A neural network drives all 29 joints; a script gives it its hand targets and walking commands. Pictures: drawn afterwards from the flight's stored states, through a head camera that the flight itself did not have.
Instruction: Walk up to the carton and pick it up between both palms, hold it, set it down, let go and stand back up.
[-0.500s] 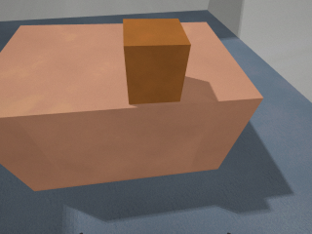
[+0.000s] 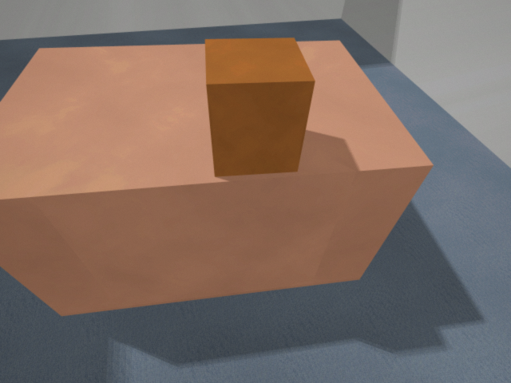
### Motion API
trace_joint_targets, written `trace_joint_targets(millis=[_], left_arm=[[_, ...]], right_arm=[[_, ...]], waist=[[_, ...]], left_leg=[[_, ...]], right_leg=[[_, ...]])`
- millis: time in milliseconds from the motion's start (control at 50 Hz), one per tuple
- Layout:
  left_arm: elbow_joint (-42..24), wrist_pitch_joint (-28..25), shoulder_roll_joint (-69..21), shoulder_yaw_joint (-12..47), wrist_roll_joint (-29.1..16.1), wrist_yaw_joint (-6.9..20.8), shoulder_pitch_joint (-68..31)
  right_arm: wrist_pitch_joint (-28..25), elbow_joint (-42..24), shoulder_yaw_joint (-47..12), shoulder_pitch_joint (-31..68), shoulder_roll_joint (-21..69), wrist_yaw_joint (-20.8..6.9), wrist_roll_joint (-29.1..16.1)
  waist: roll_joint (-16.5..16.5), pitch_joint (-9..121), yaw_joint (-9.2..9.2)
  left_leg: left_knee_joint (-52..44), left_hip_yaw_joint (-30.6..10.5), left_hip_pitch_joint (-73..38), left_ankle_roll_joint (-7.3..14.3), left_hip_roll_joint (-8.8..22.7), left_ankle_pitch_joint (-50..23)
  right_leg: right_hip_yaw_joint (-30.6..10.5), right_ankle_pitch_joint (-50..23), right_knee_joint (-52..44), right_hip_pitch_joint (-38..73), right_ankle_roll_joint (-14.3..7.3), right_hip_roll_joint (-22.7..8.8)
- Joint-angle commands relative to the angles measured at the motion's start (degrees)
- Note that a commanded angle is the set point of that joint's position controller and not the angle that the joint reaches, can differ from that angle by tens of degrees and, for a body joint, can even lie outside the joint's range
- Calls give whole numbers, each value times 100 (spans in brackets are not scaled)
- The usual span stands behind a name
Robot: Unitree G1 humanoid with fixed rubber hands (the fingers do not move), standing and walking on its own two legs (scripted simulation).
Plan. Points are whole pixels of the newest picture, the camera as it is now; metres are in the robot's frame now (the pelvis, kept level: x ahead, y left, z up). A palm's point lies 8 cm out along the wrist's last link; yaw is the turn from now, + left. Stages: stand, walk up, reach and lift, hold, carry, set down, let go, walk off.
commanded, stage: stand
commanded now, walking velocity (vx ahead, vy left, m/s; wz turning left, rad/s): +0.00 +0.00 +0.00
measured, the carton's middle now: (253, 108) +0.70 +0.00 +0.04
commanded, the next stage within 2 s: none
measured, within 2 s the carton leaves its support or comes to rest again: neither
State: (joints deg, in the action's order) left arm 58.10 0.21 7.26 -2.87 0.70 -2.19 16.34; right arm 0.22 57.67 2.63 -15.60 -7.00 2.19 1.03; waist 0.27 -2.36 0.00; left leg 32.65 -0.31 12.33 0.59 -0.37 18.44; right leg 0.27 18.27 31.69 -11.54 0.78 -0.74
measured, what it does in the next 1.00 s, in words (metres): stands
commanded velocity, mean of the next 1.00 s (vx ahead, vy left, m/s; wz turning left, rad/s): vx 0.00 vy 0.00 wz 0.00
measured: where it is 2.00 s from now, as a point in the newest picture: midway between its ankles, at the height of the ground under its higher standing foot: outside the picture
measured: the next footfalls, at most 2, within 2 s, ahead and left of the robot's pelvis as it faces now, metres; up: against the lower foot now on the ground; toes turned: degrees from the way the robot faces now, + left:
none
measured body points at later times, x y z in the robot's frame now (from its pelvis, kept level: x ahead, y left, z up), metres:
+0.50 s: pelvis +0.00 +0.00 +0.01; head +0.01 +0.01 +0.45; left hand -0.01 +0.20 -0.16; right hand -0.01 -0.20 -0.16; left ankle -0.01 +0.11 -0.73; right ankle -0.01 -0.13 -0.73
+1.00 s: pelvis +0.00 +0.01 +0.01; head +0.01 +0.01 +0.46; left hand -0.02 +0.20 -0.16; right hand -0.02 -0.19 -0.16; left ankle -0.01 +0.11 -0.73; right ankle -0.01 -0.13 -0.73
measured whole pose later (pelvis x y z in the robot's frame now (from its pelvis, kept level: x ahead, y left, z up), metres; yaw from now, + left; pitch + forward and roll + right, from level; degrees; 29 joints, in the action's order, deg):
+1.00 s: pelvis +0.00 +0.01 +0.01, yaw +0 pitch -3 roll +0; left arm 66.5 0.2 5.2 -1.4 0.6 -2.9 16.3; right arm -0.1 66.7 1.0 -16.3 -4.8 2.7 0.9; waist 0.7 -3.5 0.2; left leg 27.7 0.3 9.0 1.0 -0.8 16.0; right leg -0.3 15.9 27.2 -8.6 1.4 -1.3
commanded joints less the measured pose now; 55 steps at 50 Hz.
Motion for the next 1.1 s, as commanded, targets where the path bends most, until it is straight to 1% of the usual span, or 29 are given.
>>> trace_joint_targets(millis=[0,40,60,80,100,160,180,200,300,320,360,380,420,480,520,560,580,600,700,780,820,840,880,900,940,1000,1020,1060,1080], left_arm=[[-67,-88,370,-69,-15,-37,245],[62,-76,340,-53,-2,-41,354],[110,-67,431,-60,-7,-49,353],[157,-63,410,-66,-17,-57,348],[197,-63,428,-65,6,-59,286],[320,-64,312,-32,2,-55,387],[332,-61,304,-32,-14,-66,318],[414,-50,293,-20,-7,-66,365],[536,-54,214,19,-1,-78,430],[571,-49,197,36,-7,-84,395],[596,-49,190,22,-10,-85,407],[660,-54,193,42,-4,-97,418],[657,-46,238,33,-6,-91,410],[696,-38,225,32,5,-90,497],[732,-31,218,33,-2,-91,454],[748,-37,244,40,2,-101,471],[716,-53,264,38,-14,-89,473],[731,-47,256,41,5,-96,476],[754,-37,139,85,3,-82,433],[716,-41,142,92,-11,-87,423],[719,-26,210,76,7,-88,431],[728,-45,147,93,-4,-81,478],[768,-38,56,123,3,-97,470],[749,-34,148,91,-3,-90,442],[781,-46,92,116,-11,-82,524],[789,-46,169,114,0,-96,507],[778,-49,225,91,-1,-85,531],[794,-31,160,110,-5,-85,570],[803,-43,142,127,9,-85,510]], right_arm=[[-92,-53,99,-290,-569,41,-17],[-92,58,77,-308,-476,31,-13],[-86,75,65,-228,-490,35,-10],[-93,112,68,-221,-465,49,-6],[-99,170,52,-251,-437,48,-7],[-80,333,36,-333,-360,53,-8],[-72,378,29,-383,-399,54,-16],[-91,387,36,-372,-383,52,7],[-82,551,-25,-386,-295,61,-14],[-83,546,-21,-344,-339,63,-20],[-85,585,-33,-342,-309,78,-3],[-75,598,-25,-300,-325,66,-18],[-59,671,-30,-452,-304,78,6],[-73,694,-56,-457,-275,83,-5],[-87,675,-62,-390,-291,77,-4],[-92,715,-74,-432,-276,69,0],[-83,737,-79,-397,-229,83,-19],[-79,754,-62,-416,-283,70,-15],[-64,790,-86,-448,-248,73,-15],[-45,799,-91,-452,-240,70,-18],[-58,789,-90,-401,-304,73,-5],[-58,761,-106,-372,-232,78,-13],[-77,804,-86,-535,-269,70,-12],[-80,811,-121,-521,-178,75,-12],[-78,810,-108,-516,-257,68,-18],[-92,767,-100,-469,-252,52,-19],[-86,789,-106,-473,-241,60,-17],[-93,803,-101,-505,-240,57,3],[-85,796,-96,-516,-241,55,-32]], waist=[[22,-150,-3],[-87,-178,-28],[30,-213,-27],[-96,-204,-49],[-41,-196,-8],[-88,-273,-39],[-13,-366,23],[27,-240,8],[-125,-284,-18],[12,-336,16],[-144,-340,-10],[38,-362,10],[-5,-441,13],[-62,-394,-11],[19,-351,3],[-79,-318,15],[-115,-400,-36],[-121,-378,12],[71,-445,37],[-48,-479,33],[6,-419,22],[1,-398,-26],[-43,-352,48],[-7,-377,12],[-116,-321,6],[-11,-366,16],[-43,-373,-26],[-143,-387,9],[33,-406,49]], left_leg=[[-866,-449,40,190,417,-1288],[-916,-431,114,161,416,-1231],[-965,-455,7,166,421,-1194],[-979,-469,38,197,447,-1183],[-988,-444,8,174,425,-1249],[-994,-388,0,126,372,-1182],[-1009,-409,-38,130,411,-1232],[-1049,-436,-74,140,433,-1234],[-1073,-412,-156,127,422,-1275],[-1067,-417,-190,127,441,-1314],[-1095,-391,-120,112,414,-1226],[-1073,-407,-211,125,421,-1338],[-1128,-392,-79,124,422,-1154],[-1104,-396,-132,105,426,-1264],[-1135,-425,-95,135,460,-1212],[-1148,-414,-141,151,445,-1328],[-1145,-395,-88,133,432,-1289],[-1155,-393,-167,125,421,-1279],[-1110,-417,-168,122,457,-1198],[-1188,-389,9,87,416,-1052],[-1217,-468,-29,131,462,-1011],[-1206,-390,-92,109,442,-1113],[-1225,-401,-27,117,432,-1136],[-1239,-434,-23,137,454,-1134],[-1204,-425,-113,129,452,-1278],[-1205,-428,-51,139,465,-1221],[-1208,-383,-94,114,410,-1166],[-1221,-378,-102,132,438,-1119],[-1198,-397,-107,137,431,-1207]], right_leg=[[-350,-1134,-674,-61,-270,-335],[-317,-1134,-668,3,-253,-320],[-329,-1097,-722,-61,-253,-319],[-330,-1107,-733,34,-243,-327],[-314,-1134,-753,69,-239,-338],[-342,-1082,-787,18,-242,-343],[-327,-1118,-839,-35,-223,-358],[-281,-1117,-803,46,-193,-311],[-355,-1105,-852,21,-221,-364],[-319,-1130,-879,-67,-212,-351],[-310,-1142,-863,31,-173,-327],[-344,-1164,-903,-44,-204,-365],[-322,-1067,-888,15,-176,-334],[-330,-1104,-895,27,-203,-361],[-308,-1092,-907,75,-192,-336],[-353,-1187,-886,136,-193,-358],[-345,-1166,-906,70,-178,-356],[-325,-1166,-921,63,-182,-374],[-327,-1106,-979,-35,-185,-351],[-343,-950,-990,23,-196,-348],[-318,-948,-981,28,-178,-324],[-336,-1015,-967,-1,-187,-346],[-337,-1078,-936,67,-189,-340],[-324,-1043,-935,85,-197,-346],[-344,-1108,-960,103,-189,-379],[-329,-1096,-973,89,-195,-367],[-331,-1060,-983,28,-182,-361],[-336,-1063,-980,4,-159,-361],[-305,-1094,-985,-24,-173,-365]])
